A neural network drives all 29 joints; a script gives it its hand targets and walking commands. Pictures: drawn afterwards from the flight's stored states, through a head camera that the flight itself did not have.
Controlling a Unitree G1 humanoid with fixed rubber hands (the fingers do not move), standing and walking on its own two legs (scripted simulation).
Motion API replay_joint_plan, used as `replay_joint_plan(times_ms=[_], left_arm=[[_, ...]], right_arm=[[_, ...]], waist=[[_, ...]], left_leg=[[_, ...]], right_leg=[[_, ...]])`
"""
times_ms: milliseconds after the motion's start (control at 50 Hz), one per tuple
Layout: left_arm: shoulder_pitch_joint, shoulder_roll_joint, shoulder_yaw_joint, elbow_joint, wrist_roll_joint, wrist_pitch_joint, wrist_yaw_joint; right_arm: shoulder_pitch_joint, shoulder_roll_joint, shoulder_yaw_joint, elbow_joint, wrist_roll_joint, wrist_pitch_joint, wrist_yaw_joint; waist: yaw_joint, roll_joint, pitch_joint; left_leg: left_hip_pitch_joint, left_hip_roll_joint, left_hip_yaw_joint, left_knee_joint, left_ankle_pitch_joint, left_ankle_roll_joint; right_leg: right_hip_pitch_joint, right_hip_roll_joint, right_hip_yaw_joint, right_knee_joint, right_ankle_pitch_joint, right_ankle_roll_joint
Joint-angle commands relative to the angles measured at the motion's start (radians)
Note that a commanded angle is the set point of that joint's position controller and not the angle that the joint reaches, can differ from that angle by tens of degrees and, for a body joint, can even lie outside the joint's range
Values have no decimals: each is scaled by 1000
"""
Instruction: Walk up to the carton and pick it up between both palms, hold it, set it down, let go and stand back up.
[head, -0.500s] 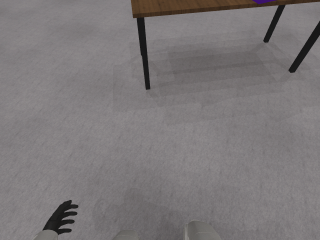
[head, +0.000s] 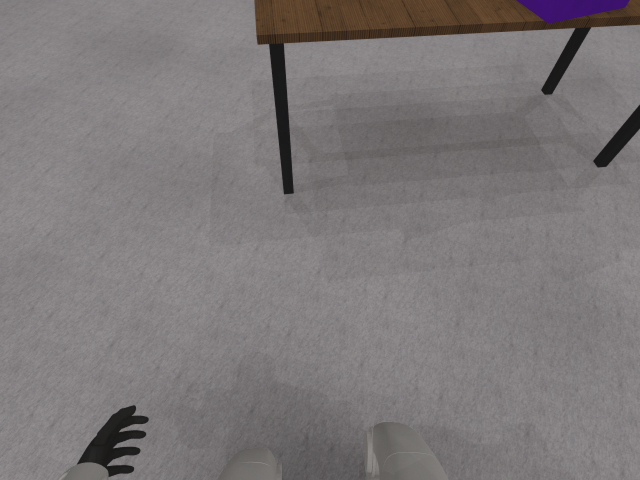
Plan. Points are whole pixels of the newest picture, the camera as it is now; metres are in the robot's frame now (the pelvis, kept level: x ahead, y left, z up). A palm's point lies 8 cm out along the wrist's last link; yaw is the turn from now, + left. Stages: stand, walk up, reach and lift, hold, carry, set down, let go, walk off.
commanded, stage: walk up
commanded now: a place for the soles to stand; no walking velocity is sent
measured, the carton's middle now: out of the picture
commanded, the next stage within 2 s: none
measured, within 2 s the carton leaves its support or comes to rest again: neither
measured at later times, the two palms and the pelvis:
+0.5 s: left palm (151, 404) +0.20 +0.26 -0.12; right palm (582, 376) +0.25 -0.36 -0.10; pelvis +0.17 -0.04 -0.01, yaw -1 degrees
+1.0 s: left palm (241, 292) +0.37 +0.15 -0.10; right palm out of the picture +0.31 -0.47 -0.10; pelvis +0.27 -0.15 +0.00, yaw -1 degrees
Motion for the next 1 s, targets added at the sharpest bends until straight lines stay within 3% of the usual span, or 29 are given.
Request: replay_joint_plan(times_ms=[0, 40, 60, 80, 100, 120, 160, 200, 240, 260, 300, 360, 400, 420, 440, 460, 480, 540, 560, 740, 780, 800, 820, 840, 860, 880, 920, 940, 980], left_arm=[[-155, 218, 64, -140, -12, -48, 9], [14, 223, 78, -53, -1, -54, 2], [245, 243, 102, 45, -7, -52, 10], [389, 334, 144, 82, 8, -50, 20], [343, 452, 147, 55, -5, -55, 28], [234, 432, 146, 15, -19, -50, 28], [178, 318, 118, 11, -27, -45, 42], [173, 278, 100, -16, -11, -45, 48], [146, 252, 105, -39, -18, -44, 38], [163, 252, 100, -58, -5, -44, 36], [190, 268, 111, -73, -11, -46, 37], [181, 247, 107, -109, 1, -37, 38], [104, 256, 93, -135, -5, -29, 33], [49, 200, 78, -162, 0, -26, 27], [96, 105, 47, -201, 1, -33, 22], [63, 175, 62, -187, -6, -31, 24], [5, 249, 73, -181, 8, -28, 31], [-4, 222, 70, -131, 17, -19, 26], [18, 198, 77, -125, -1, -21, 21], [-97, 233, 84, -121, -4, -20, -7], [47, 237, 97, -41, -1, -31, -4], [307, 281, 134, 58, 0, -40, 6], [367, 390, 160, 70, 15, -41, 21], [272, 432, 153, 10, -7, -43, 22], [193, 426, 148, -17, -12, -37, 24], [139, 383, 138, -15, -16, -35, 25], [100, 286, 112, -31, -16, -33, 32], [85, 283, 109, -42, -1, -36, 29], [110, 269, 113, -68, 6, -42, 27]], right_arm=[[76, -379, -141, -51, 6, -54, -29], [-46, -364, -140, -81, 6, -41, -22], [-147, -314, -115, -97, 10, -30, -11], [-76, -187, -73, -95, 13, -30, 3], [-37, -186, -61, -120, 37, -30, -4], [-107, -256, -75, -106, 22, -23, -14], [-91, -241, -78, -78, 16, -18, -16], [-87, -205, -73, -85, 15, -10, -8], [-72, -219, -81, -93, 15, -4, -2], [-79, -228, -78, -104, 21, -3, 5], [-112, -233, -80, -110, 30, 4, 4], [-129, -209, -79, -124, 31, -8, -3], [30, -214, -93, -62, 29, -23, -13], [287, -259, -127, 18, 16, -35, -26], [379, -400, -173, 17, 5, -41, -39], [327, -453, -176, 3, 25, -34, -43], [268, -448, -173, -4, 49, -34, -44], [132, -335, -140, -32, 23, -40, -51], [172, -349, -137, -29, 15, -40, -48], [49, -374, -144, -79, -11, -54, -41], [-60, -366, -133, -97, 5, -40, -34], [-111, -294, -110, -107, 3, -29, -29], [-48, -151, -65, -114, 5, -30, -23], [-39, -206, -61, -126, 22, -9, -41], [-94, -263, -84, -123, 29, -4, -34], [-93, -275, -90, -82, 24, 1, -30], [-1, -231, -75, -48, 26, 12, -27], [25, -231, -80, -37, 27, 15, -21], [25, -241, -82, -57, 22, 13, -17]], waist=[[-91, 183, -107], [17, 219, -190], [163, 107, -257], [235, -147, -341], [172, -328, -395], [161, -157, -310], [86, 2, -88], [70, -133, -48], [56, -132, -86], [60, -69, -136], [69, -141, -142], [67, -133, -33], [-31, -130, -137], [-159, 45, -300], [-155, 293, -435], [-150, 268, -397], [-172, 157, -321], [-92, 41, -43], [-81, 126, -62], [-39, 323, -80], [63, 223, -155], [209, 50, -303], [205, -311, -273], [174, -303, -228], [142, -138, -168], [93, 14, -91], [36, -10, 22], [28, -90, -21], [40, -80, -85]], left_leg=[[286, 346, -396, -289, 705, 275], [142, 254, -247, -116, 632, 213], [-79, 152, -92, 140, 620, 139], [-308, 50, -7, 435, 288, 76], [-545, -94, -28, 528, -80, 44], [-578, -41, -93, 519, -57, 68], [-553, 25, -79, 499, 65, 60], [-495, 47, -35, 418, 66, 72], [-395, 35, 4, 324, 104, 80], [-412, 20, 1, 260, 89, 74], [-402, 22, 40, 200, 91, 81], [-373, 19, 92, 5, 86, 71], [32, -40, 105, -231, 192, 83], [343, 2, -16, -309, 400, 109], [602, 304, -505, -354, 389, 175], [661, 425, -869, -503, 258, 300], [631, 456, -872, -471, 320, 355], [399, 356, -544, -398, 642, 300], [370, 322, -482, -380, 752, 278], [143, 335, -386, -269, 596, 279], [-33, 247, -236, -85, 527, 203], [-214, 150, -108, 315, 594, 118], [-540, -43, -53, 574, 15, 47], [-616, -89, -134, 559, -60, 59], [-581, -47, -158, 595, -6, 57], [-532, -11, -187, 554, 61, 67], [-477, 12, -139, 477, 149, 59], [-450, 39, -93, 424, 143, 52], [-437, 36, -87, 367, 132, 51]], right_leg=[[-240, -144, 165, -338, -29, 35], [74, -78, 91, -519, 185, 22], [475, 6, 19, -663, 227, 12], [726, -105, 262, -757, 166, 5], [815, -299, 729, -929, 308, -47], [746, -353, 799, -914, 333, -109], [567, -263, 528, -803, 674, -79], [521, -172, 330, -729, 846, -75], [477, -111, 231, -721, 881, -29], [553, -126, 272, -718, 875, -45], [519, -119, 246, -734, 843, -34], [466, -130, 248, -687, 881, -110], [308, -39, 111, -435, 970, -92], [186, -32, 88, -107, 831, -79], [-74, 22, 91, 92, 274, -10], [-298, 107, 119, 117, -39, -7], [-327, 57, 155, 182, -27, 9], [-358, -27, 117, 125, 62, 25], [-321, -28, 112, 107, 55, 17], [-167, -107, 124, -231, 24, 17], [181, -44, 49, -501, 139, 23], [606, -21, 118, -660, 133, 0], [717, -164, 432, -767, 88, -15], [595, -274, 723, -1007, -134, 16], [493, -315, 768, -1049, -155, -2], [400, -278, 663, -965, -49, 14], [314, -200, 435, -909, 165, 52], [357, -178, 408, -905, 168, 23], [405, -185, 391, -856, 303, -42]])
